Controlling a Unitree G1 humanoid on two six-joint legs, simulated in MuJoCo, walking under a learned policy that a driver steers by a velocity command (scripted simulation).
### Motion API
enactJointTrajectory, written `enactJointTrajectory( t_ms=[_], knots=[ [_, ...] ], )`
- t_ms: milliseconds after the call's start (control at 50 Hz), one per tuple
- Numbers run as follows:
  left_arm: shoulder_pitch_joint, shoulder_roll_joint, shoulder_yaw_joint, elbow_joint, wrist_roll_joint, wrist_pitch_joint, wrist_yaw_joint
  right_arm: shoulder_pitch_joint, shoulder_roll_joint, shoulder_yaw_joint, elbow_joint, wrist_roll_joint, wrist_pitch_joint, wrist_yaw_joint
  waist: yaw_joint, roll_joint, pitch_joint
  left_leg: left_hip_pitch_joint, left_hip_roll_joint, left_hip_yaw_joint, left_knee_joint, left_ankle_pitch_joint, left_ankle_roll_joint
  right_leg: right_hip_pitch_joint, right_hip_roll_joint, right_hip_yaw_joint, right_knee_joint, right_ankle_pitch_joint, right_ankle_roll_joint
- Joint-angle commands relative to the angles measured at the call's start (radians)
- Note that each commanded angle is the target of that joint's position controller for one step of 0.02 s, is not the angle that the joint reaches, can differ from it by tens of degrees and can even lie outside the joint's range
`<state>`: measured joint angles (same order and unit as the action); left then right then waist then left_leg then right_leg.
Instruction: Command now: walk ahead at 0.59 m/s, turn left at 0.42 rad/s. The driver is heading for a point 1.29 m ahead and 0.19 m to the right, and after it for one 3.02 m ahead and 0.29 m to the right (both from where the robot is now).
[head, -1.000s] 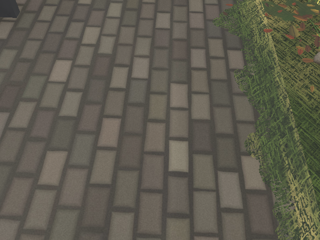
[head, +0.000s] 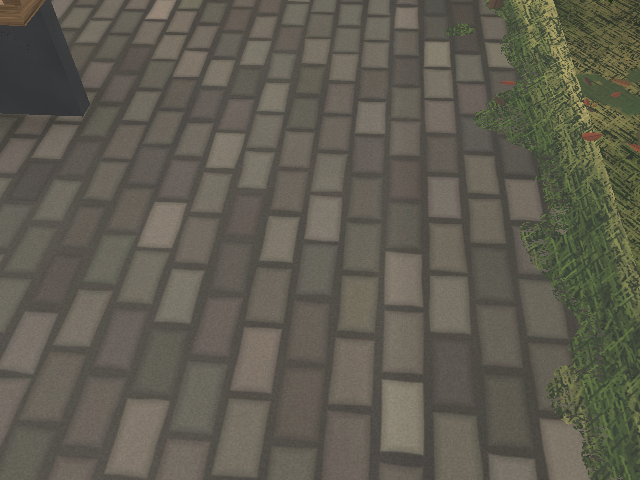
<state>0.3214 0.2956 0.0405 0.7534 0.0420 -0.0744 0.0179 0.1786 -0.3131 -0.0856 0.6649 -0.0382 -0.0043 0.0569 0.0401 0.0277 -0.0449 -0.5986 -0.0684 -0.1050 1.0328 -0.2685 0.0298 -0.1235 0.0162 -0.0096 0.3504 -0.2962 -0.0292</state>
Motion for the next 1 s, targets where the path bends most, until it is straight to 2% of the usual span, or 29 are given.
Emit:
enactJointTrajectory(
  t_ms=[20,60,100,140,180,200,220,240,260,280,300,320,340,380,420,520,660,720,780,800,820,840,860,880,900,920,940,960,1000],
  knots=[
    [0.051,0.098,0.022,-0.015,-0.004,-0.039,-0.017,-0.059,-0.053,0.002,-0.073,-0.021,-0.016,0.022,0.008,-0.118,0.144,-0.293,0.045,-0.016,0.042,0.052,-0.009,0.125,-0.234,0.217,-0.218,0.028,-0.123],
    [0.051,0.094,0.020,0.004,-0.013,-0.040,-0.027,-0.130,-0.027,0.019,-0.103,-0.020,-0.019,0.027,0.007,-0.132,0.160,-0.194,0.045,0.045,-0.105,0.083,-0.024,0.071,-0.206,0.089,-0.175,0.402,-0.114],
    [0.046,0.104,0.020,0.019,-0.021,-0.031,-0.030,-0.190,0.009,0.040,-0.121,-0.007,-0.022,0.036,0.015,-0.174,0.140,0.005,0.049,0.139,-0.296,0.120,-0.023,-0.016,-0.179,-0.003,-0.147,0.572,-0.088],
    [0.116,0.121,0.023,0.068,-0.034,-0.019,-0.029,-0.208,0.014,0.047,-0.120,-0.002,-0.024,0.031,0.030,-0.197,0.113,0.157,0.032,0.190,-0.394,0.142,0.002,-0.011,-0.195,0.020,-0.095,0.752,-0.082],
    [0.130,0.142,0.027,0.095,-0.048,-0.011,-0.025,-0.044,-0.018,0.035,-0.062,-0.011,-0.039,0.000,-0.051,-0.178,0.038,0.358,-0.017,0.189,-0.532,0.224,0.043,0.026,-0.168,0.041,0.103,0.961,-0.057],
    [0.126,0.139,0.025,0.095,-0.061,-0.015,-0.022,0.071,-0.051,0.025,-0.024,-0.027,-0.054,-0.017,-0.112,-0.153,-0.028,0.554,0.022,0.157,-0.587,0.355,0.060,-0.056,-0.134,0.035,0.259,0.878,-0.036],
    [0.117,0.088,0.009,0.054,-0.062,-0.022,-0.022,0.200,-0.119,0.013,-0.005,-0.051,-0.066,-0.036,-0.160,-0.052,-0.161,0.823,0.261,-0.028,-0.518,0.677,0.088,-0.248,-0.085,0.026,0.500,0.400,-0.013],
    [0.247,-0.009,-0.014,0.032,-0.101,-0.006,-0.008,0.251,-0.215,-0.008,-0.016,-0.036,-0.066,-0.043,-0.129,0.206,-0.429,1.067,0.636,-0.362,-0.452,1.202,0.251,-0.417,0.047,0.025,0.893,-0.397,0.012],
    [0.175,0.114,0.025,0.054,-0.069,0.023,0.011,0.259,-0.186,-0.016,-0.011,0.020,-0.049,-0.052,-0.163,0.053,-0.446,0.921,0.545,-0.270,-0.462,1.195,0.237,-0.381,0.020,0.123,0.962,-0.311,-0.002],
    [0.121,0.098,0.029,0.036,-0.069,0.031,0.009,0.152,-0.117,0.008,-0.013,0.025,-0.045,-0.057,-0.104,0.085,-0.290,0.792,0.495,-0.153,-0.518,1.064,0.204,-0.424,-0.015,0.100,0.953,-0.260,-0.003],
    [0.099,0.084,0.028,0.043,-0.052,0.040,0.005,0.072,-0.046,0.029,-0.016,0.025,-0.041,-0.062,-0.068,0.062,-0.149,0.656,0.437,-0.081,-0.582,0.911,0.162,-0.447,-0.053,0.065,0.893,-0.207,0.006],
    [0.094,0.075,0.034,0.054,-0.035,0.057,-0.004,0.041,-0.014,0.041,-0.016,0.026,-0.039,-0.071,-0.047,0.089,-0.071,0.557,0.398,-0.024,-0.634,0.820,0.140,-0.427,-0.068,0.053,0.863,-0.162,0.016],
    [0.138,0.058,0.035,0.067,-0.018,0.077,-0.019,0.041,-0.014,0.040,-0.009,0.023,-0.035,-0.075,-0.024,0.114,-0.057,0.465,0.372,0.019,-0.700,0.574,0.132,-0.374,-0.077,0.031,0.858,-0.118,0.021],
    [0.108,0.034,0.036,0.045,-0.013,0.097,-0.050,0.036,-0.037,0.027,-0.003,0.016,-0.042,-0.071,-0.016,0.134,-0.034,0.380,0.366,0.014,-0.835,-0.001,0.130,-0.379,-0.093,0.012,0.855,-0.044,0.004],
    [0.022,0.038,0.043,-0.001,-0.010,0.107,-0.075,0.022,-0.058,0.015,0.006,0.018,-0.056,-0.071,-0.010,0.159,0.026,0.358,0.390,-0.001,-0.936,-0.245,0.128,-0.475,-0.115,0.012,0.834,0.025,0.000],
    [-0.098,0.036,0.052,-0.047,-0.007,0.112,-0.097,0.095,-0.086,-0.009,0.052,0.011,-0.081,-0.076,-0.013,0.061,0.063,0.472,0.443,0.066,-0.972,-0.326,0.124,-0.668,-0.143,0.026,0.810,0.125,0.001],
    [-0.279,0.040,0.043,-0.117,-0.013,0.118,-0.121,0.152,-0.134,-0.030,0.092,-0.004,-0.089,-0.079,-0.046,0.046,0.151,0.576,0.467,0.248,-0.985,-0.327,0.074,-0.742,-0.173,-0.020,0.659,0.176,-0.024],
    [-0.328,0.024,0.029,-0.123,-0.010,0.100,-0.123,0.157,-0.122,-0.025,0.106,-0.016,-0.084,-0.072,-0.072,0.009,0.211,0.555,0.429,0.390,-0.931,-0.080,0.060,-0.595,-0.158,-0.080,0.460,0.119,-0.052],
    [-0.258,0.042,0.036,-0.103,-0.001,0.083,-0.097,0.184,-0.180,-0.036,0.135,0.013,-0.058,-0.059,-0.055,0.036,0.150,0.589,0.419,0.443,-0.691,0.492,0.053,-0.375,-0.040,-0.165,0.335,0.007,-0.085],
    [-0.113,0.049,0.048,-0.063,0.000,0.068,-0.075,0.171,-0.192,-0.036,0.139,0.033,-0.046,-0.046,0.024,0.012,0.070,0.569,0.398,0.468,-0.458,0.703,0.043,-0.205,0.032,-0.178,0.257,0.052,-0.102],
    [0.085,0.092,0.069,0.014,0.015,0.054,-0.052,0.191,-0.150,-0.017,0.138,0.037,-0.046,-0.038,0.100,-0.061,-0.056,0.461,0.346,0.471,-0.184,0.625,0.007,0.058,0.075,-0.144,0.188,0.157,-0.110],
    [0.115,0.207,0.084,0.021,0.025,0.042,-0.038,0.224,0.015,0.028,0.096,0.019,-0.046,-0.034,0.054,-0.299,-0.105,0.137,0.238,0.437,0.137,-0.257,-0.046,0.273,-0.238,0.233,0.132,0.293,-0.138],
    [0.135,0.329,0.106,-0.014,-0.019,0.039,-0.027,0.246,-0.009,0.024,0.062,0.026,-0.036,-0.047,0.050,-0.345,-0.285,0.017,0.102,0.242,0.387,-0.397,-0.080,0.343,-0.457,0.636,0.021,0.664,-0.268],
    [0.115,0.270,0.095,-0.018,-0.021,0.034,-0.023,0.151,-0.057,0.014,0.080,0.052,-0.025,-0.065,0.083,-0.102,-0.249,-0.001,0.118,0.086,0.406,-0.265,-0.055,0.315,-0.454,0.452,0.051,0.885,-0.247],
    [0.072,0.213,0.076,-0.006,-0.012,0.023,-0.016,0.130,-0.006,0.032,0.091,0.070,-0.031,-0.072,0.054,-0.112,-0.151,0.016,0.109,0.045,0.357,-0.213,-0.036,0.192,-0.435,0.298,0.077,0.965,-0.224],
    [-0.004,0.136,0.052,-0.007,-0.012,0.018,-0.015,0.152,-0.009,0.032,0.125,0.055,-0.031,-0.071,0.002,-0.077,-0.080,0.039,0.150,0.028,0.258,-0.165,-0.024,0.103,-0.376,0.203,0.066,0.874,-0.166],
    [-0.061,0.084,0.034,-0.010,-0.022,0.018,-0.011,0.190,-0.025,0.023,0.149,0.031,-0.021,-0.066,-0.036,-0.110,-0.050,0.076,0.161,0.042,0.215,-0.138,-0.023,0.041,-0.353,0.151,0.039,0.828,-0.149],
    [-0.088,0.056,0.023,-0.017,-0.025,0.018,-0.009,0.224,-0.043,0.013,0.172,0.018,-0.006,-0.063,-0.054,-0.125,-0.047,0.129,0.154,0.058,0.202,-0.109,-0.024,-0.011,-0.343,0.109,0.014,0.834,-0.138],
    [-0.090,0.061,0.022,-0.020,-0.022,0.010,-0.004,0.223,-0.037,0.004,0.172,0.022,0.017,-0.053,-0.071,-0.094,-0.052,0.143,0.129,0.085,0.215,-0.087,-0.025,-0.034,-0.351,0.056,-0.016,0.857,-0.164]
  ],
)
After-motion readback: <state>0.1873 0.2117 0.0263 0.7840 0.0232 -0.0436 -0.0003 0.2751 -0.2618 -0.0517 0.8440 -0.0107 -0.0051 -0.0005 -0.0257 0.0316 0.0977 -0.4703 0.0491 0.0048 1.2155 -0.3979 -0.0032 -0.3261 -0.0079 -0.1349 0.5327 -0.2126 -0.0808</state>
